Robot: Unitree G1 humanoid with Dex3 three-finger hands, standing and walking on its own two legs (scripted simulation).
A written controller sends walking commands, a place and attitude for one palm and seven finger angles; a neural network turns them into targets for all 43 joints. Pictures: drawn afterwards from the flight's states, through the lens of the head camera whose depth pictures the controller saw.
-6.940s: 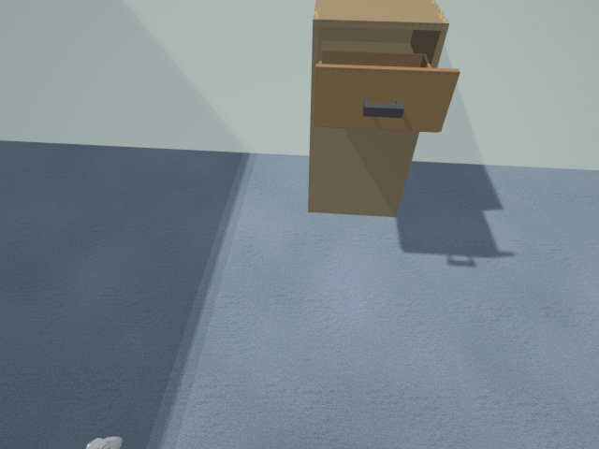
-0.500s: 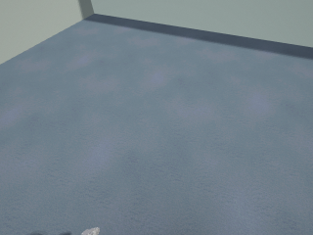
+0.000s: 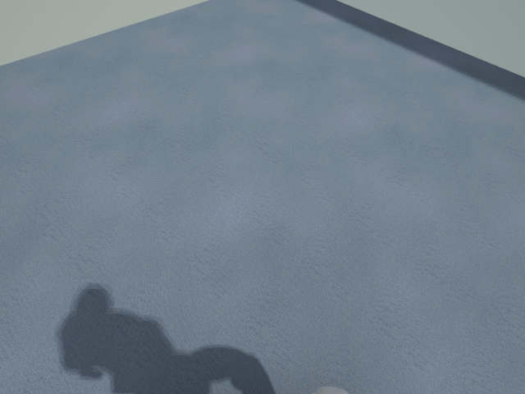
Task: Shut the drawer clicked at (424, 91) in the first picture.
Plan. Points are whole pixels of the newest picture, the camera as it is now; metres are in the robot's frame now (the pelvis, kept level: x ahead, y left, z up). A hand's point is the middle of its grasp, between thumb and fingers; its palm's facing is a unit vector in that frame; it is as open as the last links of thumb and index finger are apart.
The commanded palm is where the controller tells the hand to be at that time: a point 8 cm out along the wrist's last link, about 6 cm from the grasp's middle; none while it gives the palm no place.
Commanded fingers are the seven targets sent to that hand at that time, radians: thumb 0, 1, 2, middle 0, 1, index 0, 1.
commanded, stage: turn to face it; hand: left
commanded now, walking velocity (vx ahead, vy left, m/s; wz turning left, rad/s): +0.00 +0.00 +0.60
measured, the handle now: out of the picture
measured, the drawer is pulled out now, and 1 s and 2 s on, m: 0.30 0.30 0.30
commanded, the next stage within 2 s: none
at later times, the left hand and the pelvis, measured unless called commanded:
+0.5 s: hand out of the picture -0.03 +0.15 -0.16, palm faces +0.35 -0.90 -0.26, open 7.4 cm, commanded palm none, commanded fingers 0.00 0.90 0.90 -0.20 -0.30 -0.20 -0.30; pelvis -0.03 -0.05 +0.00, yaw +20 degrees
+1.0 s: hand out of the picture -0.05 +0.20 -0.15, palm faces +0.59 -0.75 -0.29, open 7.4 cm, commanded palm none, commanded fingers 0.00 0.90 0.90 -0.20 -0.30 -0.20 -0.30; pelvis -0.03 -0.04 +0.00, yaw +37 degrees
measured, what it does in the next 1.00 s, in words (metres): steps on the spot, turning left: right foot, then left foot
